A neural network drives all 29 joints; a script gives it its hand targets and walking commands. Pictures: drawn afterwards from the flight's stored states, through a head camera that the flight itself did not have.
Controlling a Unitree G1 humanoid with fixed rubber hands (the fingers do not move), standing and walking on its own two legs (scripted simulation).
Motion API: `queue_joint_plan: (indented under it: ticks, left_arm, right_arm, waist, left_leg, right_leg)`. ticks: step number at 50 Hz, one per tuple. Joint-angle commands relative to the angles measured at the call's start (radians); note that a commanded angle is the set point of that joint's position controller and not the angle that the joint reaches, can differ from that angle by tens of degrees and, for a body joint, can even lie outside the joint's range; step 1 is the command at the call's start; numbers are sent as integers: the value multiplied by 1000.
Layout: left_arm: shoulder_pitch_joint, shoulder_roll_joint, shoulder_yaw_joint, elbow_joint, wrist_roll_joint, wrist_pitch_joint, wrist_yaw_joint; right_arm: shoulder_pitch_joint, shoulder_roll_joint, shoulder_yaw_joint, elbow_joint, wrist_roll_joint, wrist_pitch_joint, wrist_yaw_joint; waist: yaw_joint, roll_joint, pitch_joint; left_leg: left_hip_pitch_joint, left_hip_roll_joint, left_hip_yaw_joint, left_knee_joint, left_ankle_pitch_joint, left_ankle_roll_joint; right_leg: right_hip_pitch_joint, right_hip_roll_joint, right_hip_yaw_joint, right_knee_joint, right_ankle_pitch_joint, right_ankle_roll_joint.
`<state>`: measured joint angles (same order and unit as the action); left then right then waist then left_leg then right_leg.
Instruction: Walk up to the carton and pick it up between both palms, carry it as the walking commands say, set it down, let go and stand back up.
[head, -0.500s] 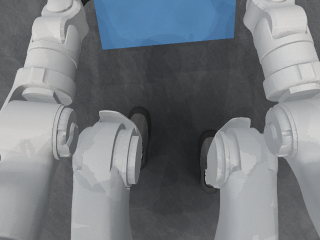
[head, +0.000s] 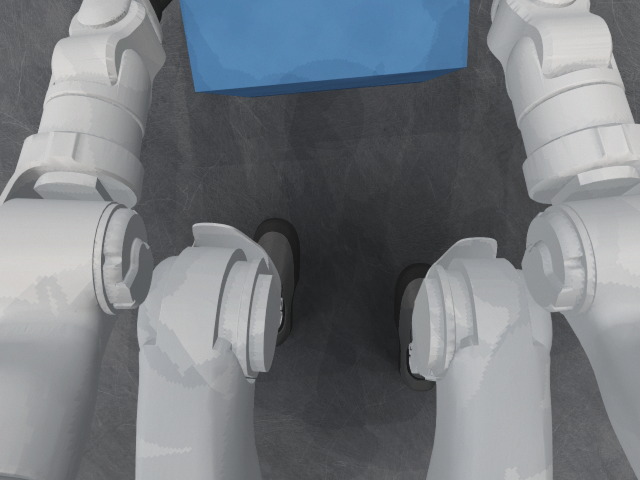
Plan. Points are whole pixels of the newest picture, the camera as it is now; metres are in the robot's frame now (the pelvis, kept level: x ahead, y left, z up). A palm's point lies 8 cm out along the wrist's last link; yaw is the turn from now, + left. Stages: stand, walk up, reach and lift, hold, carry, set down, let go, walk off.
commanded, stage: set down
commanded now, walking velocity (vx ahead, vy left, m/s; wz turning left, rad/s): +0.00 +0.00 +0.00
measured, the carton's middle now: out of the picture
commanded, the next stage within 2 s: none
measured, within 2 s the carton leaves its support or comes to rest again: neither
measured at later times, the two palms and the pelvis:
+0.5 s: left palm out of the picture +0.53 +0.23 -0.17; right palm out of the picture +0.57 -0.10 -0.18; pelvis +0.02 +0.00 +0.00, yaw +1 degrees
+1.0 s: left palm out of the picture +0.53 +0.23 -0.17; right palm out of the picture +0.56 -0.10 -0.18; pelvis +0.02 +0.00 +0.00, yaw +1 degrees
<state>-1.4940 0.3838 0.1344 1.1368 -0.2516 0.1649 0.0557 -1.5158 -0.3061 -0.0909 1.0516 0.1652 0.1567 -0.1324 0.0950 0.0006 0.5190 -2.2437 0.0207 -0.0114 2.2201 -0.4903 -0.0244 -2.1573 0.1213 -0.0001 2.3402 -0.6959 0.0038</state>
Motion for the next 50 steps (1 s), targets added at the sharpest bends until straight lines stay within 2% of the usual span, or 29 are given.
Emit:
queue_joint_plan:
  ticks: [1, 4, 5, 10, 12, 15, 16, 17, 18, 19, 20, 21, 22, 23, 24, 28, 33, 34, 36, 37, 38, 39, 41, 43, 44, 45, 46, 48, 50]
  left_arm:
    - [-531, -984, -206, -276, -44, -40, -246]
    - [-516, -980, -199, -269, -45, -44, -246]
    - [-490, -980, -200, -236, -40, -41, -247]
    - [-467, -975, -192, -260, -22, -50, -253]
    - [-499, -1003, -228, -294, -67, -62, -251]
    - [-356, -1011, -177, -183, -18, -49, -260]
    - [-400, -972, -160, -197, -17, -50, -260]
    - [-351, -997, -151, -186, 1, -51, -262]
    - [-412, -963, -183, -248, -29, -66, -260]
    - [-357, -951, -163, -187, 7, -58, -255]
    - [-340, -947, -161, -180, 14, -58, -258]
    - [-341, -975, -170, -217, 18, -69, -257]
    - [-339, -953, -162, -218, -4, -72, -255]
    - [-331, -971, -176, -208, -10, -69, -254]
    - [-321, -982, -171, -201, 7, -68, -252]
    - [-277, -960, -148, -159, 15, -63, -259]
    - [-317, -939, -140, -168, 13, -79, -252]
    - [-284, -924, -124, -169, 15, -79, -248]
    - [-312, -856, -121, -183, 38, -85, -226]
    - [-309, -870, -146, -171, 13, -87, -221]
    - [-308, -829, -113, -162, 19, -95, -220]
    - [-288, -804, -115, -170, 11, -102, -211]
    - [-259, -743, -86, -117, 18, -101, -198]
    - [-288, -711, -115, -161, 12, -118, -174]
    - [-271, -619, -51, -141, 24, -123, -163]
    - [-253, -563, -43, -160, 29, -126, -154]
    - [-250, -520, -45, -86, 6, -135, -142]
    - [-208, -317, 38, -144, 20, -159, -93]
    - [-136, -130, 70, -93, 42, -180, -42]
  right_arm:
    - [-523, 983, 334, -222, 36, -18, 290]
    - [-486, 984, 303, -195, 21, -13, 288]
    - [-460, 1002, 306, -179, 23, -13, 295]
    - [-466, 1006, 307, -193, 18, -18, 301]
    - [-445, 974, 297, -193, -4, -26, 292]
    - [-392, 982, 306, -171, -22, -31, 286]
    - [-380, 985, 299, -153, -30, -20, 285]
    - [-409, 941, 296, -213, -21, -29, 284]
    - [-403, 974, 308, -196, -22, -26, 286]
    - [-391, 989, 308, -164, -12, -25, 294]
    - [-375, 968, 312, -202, -20, -40, 290]
    - [-378, 975, 315, -190, -6, -43, 293]
    - [-374, 1002, 330, -184, -14, -32, 290]
    - [-361, 981, 304, -189, -20, -44, 285]
    - [-317, 974, 294, -140, -19, -39, 291]
    - [-342, 980, 304, -171, -38, -39, 283]
    - [-339, 942, 279, -177, -54, -46, 284]
    - [-324, 934, 283, -167, -49, -49, 282]
    - [-298, 874, 236, -124, -53, -44, 276]
    - [-277, 852, 222, -92, -80, -48, 269]
    - [-327, 805, 255, -182, -57, -59, 256]
    - [-362, 782, 277, -214, -32, -71, 249]
    - [-284, 747, 236, -115, -68, -60, 232]
    - [-279, 683, 230, -153, -56, -80, 225]
    - [-292, 632, 239, -160, -42, -74, 218]
    - [-256, 570, 210, -178, -70, -82, 195]
    - [-310, 529, 218, -187, -54, -90, 184]
    - [-256, 360, 192, -184, -41, -93, 140]
    - [-212, 165, 166, -196, -42, -101, 89]
  waist:
    - [74, -158, -1406]
    - [45, -142, -1387]
    - [81, -126, -1320]
    - [78, -143, -1300]
    - [-5, -146, -1380]
    - [47, -126, -1283]
    - [44, -179, -1267]
    - [54, -131, -1264]
    - [52, -184, -1279]
    - [98, -132, -1223]
    - [49, -150, -1216]
    - [82, -106, -1223]
    - [75, -170, -1272]
    - [42, -150, -1237]
    - [65, -110, -1233]
    - [66, -152, -1219]
    - [34, -167, -1204]
    - [58, -151, -1190]
    - [43, -111, -1188]
    - [-5, -109, -1178]
    - [56, -132, -1239]
    - [62, -128, -1245]
    - [25, -164, -1198]
    - [25, -113, -1249]
    - [71, -140, -1295]
    - [24, -156, -1295]
    - [16, -164, -1282]
    - [66, -168, -1328]
    - [68, -175, -1357]
  left_leg:
    - [681, -89, 80, -61, 442, 33]
    - [705, -99, 71, -65, 442, 32]
    - [703, -96, 55, -78, 467, 32]
    - [658, -100, 66, -76, 478, 30]
    - [672, -105, 47, -42, 508, 22]
    - [597, -102, 62, -35, 505, 26]
    - [590, -102, 60, -47, 466, 29]
    - [576, -106, 75, -59, 457, 19]
    - [582, -101, 46, -61, 499, 24]
    - [579, -93, 66, -53, 490, 29]
    - [569, -97, 55, -55, 487, 26]
    - [551, -96, 69, -46, 499, 27]
    - [548, -96, 66, -36, 505, 31]
    - [590, -107, 55, -56, 517, 30]
    - [551, -100, 63, -42, 500, 23]
    - [515, -94, 65, -44, 474, 32]
    - [570, -100, 54, -47, 497, 28]
    - [537, -95, 60, -43, 486, 32]
    - [591, -93, 64, -53, 452, 25]
    - [609, -99, 44, -58, 478, 18]
    - [587, -91, 68, -44, 461, 20]
    - [591, -85, 68, -36, 503, 23]
    - [564, -89, 63, -49, 451, 25]
    - [684, -93, 48, -45, 553, 15]
    - [645, -84, 65, -40, 511, 21]
    - [629, -83, 56, -46, 502, 18]
    - [664, -81, 45, -55, 488, 25]
    - [671, -65, 57, -47, 484, 25]
    - [698, -64, 54, -56, 507, 28]
  right_leg:
    - [383, 26, -4, -269, 398, -16]
    - [349, 19, -12, -268, 388, -19]
    - [287, 30, -7, -253, 406, -19]
    - [295, 26, -4, -265, 435, -8]
    - [361, 19, 0, -248, 491, -15]
    - [326, 12, 28, -261, 506, -8]
    - [317, 12, 14, -265, 459, -2]
    - [313, 14, 8, -270, 440, -7]
    - [314, 16, 6, -241, 488, -7]
    - [301, 20, 36, -258, 479, -8]
    - [263, 24, 3, -257, 476, 0]
    - [280, 19, 32, -255, 506, -10]
    - [357, 15, 36, -251, 546, 3]
    - [276, 21, 11, -250, 505, -2]
    - [295, 15, 36, -251, 514, -10]
    - [342, 13, 35, -255, 523, -1]
    - [277, 10, 15, -253, 493, 5]
    - [303, 15, 35, -260, 511, 0]
    - [260, 12, 24, -273, 429, 6]
    - [222, 9, 8, -248, 444, -1]
    - [336, 0, 21, -258, 453, -1]
    - [337, -1, 34, -251, 511, 6]
    - [336, -5, 22, -255, 464, 10]
    - [272, 1, 17, -246, 494, 11]
    - [378, -8, 28, -252, 498, 17]
    - [390, -12, 28, -252, 518, 17]
    - [373, -17, 15, -256, 466, 18]
    - [402, -34, 26, -266, 457, 29]
    - [409, -30, 21, -271, 491, 40]
